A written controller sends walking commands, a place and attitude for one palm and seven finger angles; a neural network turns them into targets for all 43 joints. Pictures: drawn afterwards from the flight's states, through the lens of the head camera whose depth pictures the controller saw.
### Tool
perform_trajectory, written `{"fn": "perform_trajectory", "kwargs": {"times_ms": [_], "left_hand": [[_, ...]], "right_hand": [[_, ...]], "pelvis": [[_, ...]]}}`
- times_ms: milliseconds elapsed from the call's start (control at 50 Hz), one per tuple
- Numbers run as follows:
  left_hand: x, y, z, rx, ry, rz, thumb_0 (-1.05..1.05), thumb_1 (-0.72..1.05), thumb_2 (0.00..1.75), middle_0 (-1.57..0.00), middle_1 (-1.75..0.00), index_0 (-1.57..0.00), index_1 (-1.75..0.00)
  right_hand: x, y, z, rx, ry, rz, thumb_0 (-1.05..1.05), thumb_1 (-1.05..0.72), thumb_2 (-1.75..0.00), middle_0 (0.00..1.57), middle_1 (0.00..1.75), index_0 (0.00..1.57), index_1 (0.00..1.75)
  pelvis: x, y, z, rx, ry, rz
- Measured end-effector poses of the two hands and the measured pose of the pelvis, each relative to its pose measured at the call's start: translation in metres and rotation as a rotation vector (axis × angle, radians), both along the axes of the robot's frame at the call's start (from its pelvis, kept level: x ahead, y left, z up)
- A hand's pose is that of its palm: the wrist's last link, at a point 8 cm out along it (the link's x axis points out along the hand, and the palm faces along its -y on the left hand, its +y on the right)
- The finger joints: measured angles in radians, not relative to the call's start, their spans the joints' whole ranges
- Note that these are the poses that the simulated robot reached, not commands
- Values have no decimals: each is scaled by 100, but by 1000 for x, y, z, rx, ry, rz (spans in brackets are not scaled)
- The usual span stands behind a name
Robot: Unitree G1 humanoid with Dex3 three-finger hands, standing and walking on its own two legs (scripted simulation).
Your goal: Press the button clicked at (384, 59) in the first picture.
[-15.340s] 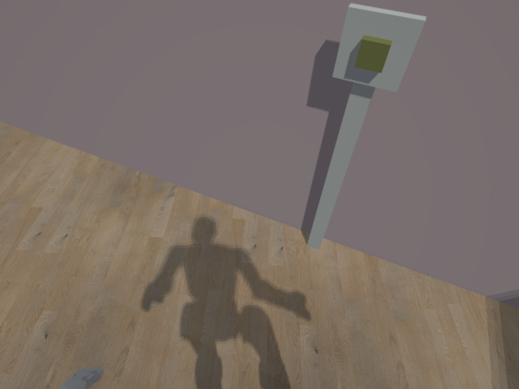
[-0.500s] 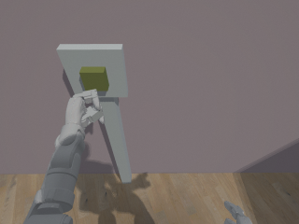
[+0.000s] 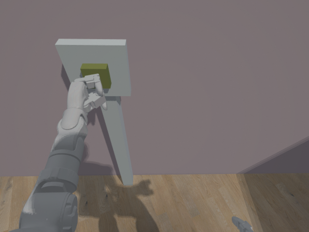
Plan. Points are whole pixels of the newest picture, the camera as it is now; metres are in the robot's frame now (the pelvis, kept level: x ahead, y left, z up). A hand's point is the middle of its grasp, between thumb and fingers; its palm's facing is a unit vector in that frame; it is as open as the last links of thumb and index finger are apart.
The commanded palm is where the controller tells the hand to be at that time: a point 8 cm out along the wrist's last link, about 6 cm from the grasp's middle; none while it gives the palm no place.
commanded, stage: press the button with the knuckle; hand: left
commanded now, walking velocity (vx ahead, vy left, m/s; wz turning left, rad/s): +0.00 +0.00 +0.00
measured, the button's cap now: (97, 75) +0.48 +0.17 +0.16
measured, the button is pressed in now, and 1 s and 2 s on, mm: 3 12 0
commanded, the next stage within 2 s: hold the button down briefly in 0.50 s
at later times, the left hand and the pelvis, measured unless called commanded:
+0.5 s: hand (102, 94) +0.43 +0.15 +0.13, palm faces +0.05 -1.00 -0.01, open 2.7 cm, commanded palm +0.43 +0.20 +0.13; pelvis -0.02 +0.00 -0.01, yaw +1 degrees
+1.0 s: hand (102, 94) +0.44 +0.15 +0.13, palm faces +0.06 -1.00 -0.02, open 2.7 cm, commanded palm +0.43 +0.19 +0.13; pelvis -0.04 +0.00 -0.01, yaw +1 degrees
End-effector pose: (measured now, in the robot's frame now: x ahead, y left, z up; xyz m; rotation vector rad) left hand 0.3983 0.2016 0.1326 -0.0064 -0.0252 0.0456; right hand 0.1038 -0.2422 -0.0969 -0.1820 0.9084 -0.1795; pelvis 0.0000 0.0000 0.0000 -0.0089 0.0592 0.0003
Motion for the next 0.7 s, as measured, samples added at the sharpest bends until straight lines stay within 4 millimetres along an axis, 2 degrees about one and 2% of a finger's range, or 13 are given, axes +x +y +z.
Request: {"fn": "perform_trajectory", "kwargs": {"times_ms": [160,480,700], "left_hand": [[-2,4,-3,-5,1,2,-4,83,92,-130,-150,-130,-150],[11,4,-3,16,4,9,-5,80,96,-130,-150,-131,-150],[14,5,-3,22,-3,11,-5,77,99,-130,-150,-134,-150]], "right_hand": [[-22,-3,-8,2,66,-22,1,-91,-90,20,30,21,30],[-46,-7,-13,-19,98,-5,1,-91,-90,20,30,21,30],[-80,-13,-19,-32,148,-22,1,-91,-90,20,30,21,30]], "pelvis": [[1,2,0,-2,4,0],[-18,1,-5,-5,29,20],[-29,-1,-10,-8,49,26]]}}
